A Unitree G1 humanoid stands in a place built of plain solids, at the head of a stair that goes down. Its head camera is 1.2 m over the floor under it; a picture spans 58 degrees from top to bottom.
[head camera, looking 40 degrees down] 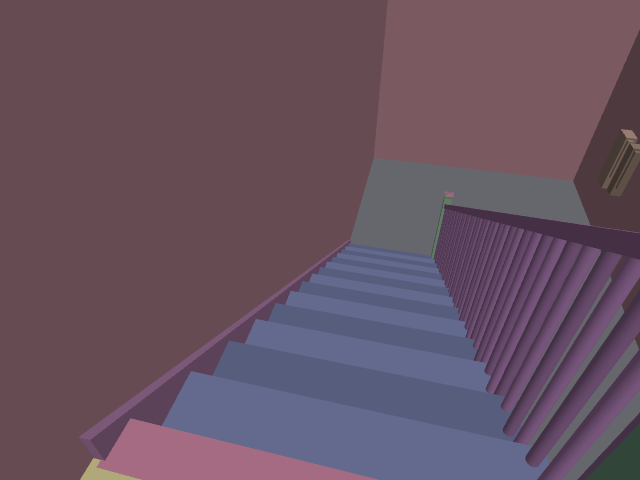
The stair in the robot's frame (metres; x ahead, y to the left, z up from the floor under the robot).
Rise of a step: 0.20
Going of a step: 0.30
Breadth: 1.24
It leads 13 degrees to the right of straight ahead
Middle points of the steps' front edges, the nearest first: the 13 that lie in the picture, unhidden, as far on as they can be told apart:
0.50 -0.01 0.00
0.78 -0.12 -0.21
1.07 -0.19 -0.41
1.35 -0.26 -0.61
1.65 -0.33 -0.81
1.93 -0.40 -1.00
2.23 -0.47 -1.20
2.51 -0.54 -1.40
2.80 -0.61 -1.60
3.09 -0.67 -1.80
3.38 -0.74 -2.00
3.67 -0.81 -2.20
3.96 -0.88 -2.40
